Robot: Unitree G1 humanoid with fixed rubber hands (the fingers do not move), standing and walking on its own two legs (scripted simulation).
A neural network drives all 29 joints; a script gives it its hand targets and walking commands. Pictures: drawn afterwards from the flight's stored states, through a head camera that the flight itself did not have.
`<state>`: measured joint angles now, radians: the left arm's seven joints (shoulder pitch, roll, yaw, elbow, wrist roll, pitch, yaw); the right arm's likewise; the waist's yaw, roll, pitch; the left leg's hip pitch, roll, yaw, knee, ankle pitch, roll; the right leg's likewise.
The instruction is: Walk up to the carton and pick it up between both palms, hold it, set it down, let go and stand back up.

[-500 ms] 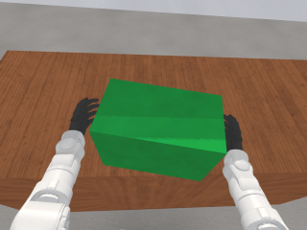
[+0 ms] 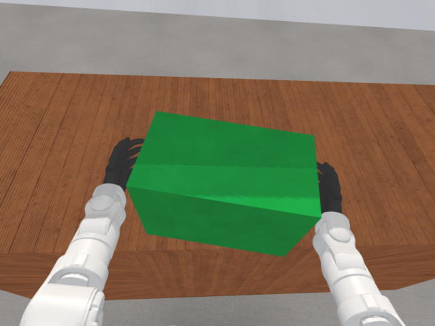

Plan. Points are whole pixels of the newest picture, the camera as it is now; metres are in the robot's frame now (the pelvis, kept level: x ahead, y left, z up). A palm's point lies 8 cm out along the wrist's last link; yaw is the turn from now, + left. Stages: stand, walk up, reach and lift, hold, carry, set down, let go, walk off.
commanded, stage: reach and lift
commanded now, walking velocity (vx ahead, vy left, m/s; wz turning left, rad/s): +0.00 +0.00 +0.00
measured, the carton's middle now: (224, 188) +0.37 -0.02 -0.01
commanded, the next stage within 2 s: none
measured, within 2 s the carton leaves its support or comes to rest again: leaves its support in 0.66 s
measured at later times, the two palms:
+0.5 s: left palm (121, 176) +0.38 +0.18 +0.02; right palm (326, 203) +0.32 -0.21 +0.02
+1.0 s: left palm (114, 161) +0.38 +0.18 +0.08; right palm (340, 183) +0.33 -0.21 +0.08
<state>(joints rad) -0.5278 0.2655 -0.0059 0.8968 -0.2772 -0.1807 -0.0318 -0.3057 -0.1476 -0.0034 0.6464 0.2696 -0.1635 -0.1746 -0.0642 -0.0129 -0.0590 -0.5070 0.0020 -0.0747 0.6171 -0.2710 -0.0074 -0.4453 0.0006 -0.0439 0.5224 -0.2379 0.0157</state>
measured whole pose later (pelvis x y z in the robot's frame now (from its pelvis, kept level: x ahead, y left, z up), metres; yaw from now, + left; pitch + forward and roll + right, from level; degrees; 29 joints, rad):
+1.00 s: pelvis -0.01 -0.01 +0.01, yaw +0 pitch +10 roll -1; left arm -0.50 0.29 -0.01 0.67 -0.28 0.04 0.01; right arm -0.32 -0.12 -0.03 0.41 0.17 0.08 -0.21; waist -0.05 -0.01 -0.15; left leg -0.47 0.00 -0.07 0.49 -0.19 -0.02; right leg -0.43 0.00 -0.04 0.45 -0.19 0.00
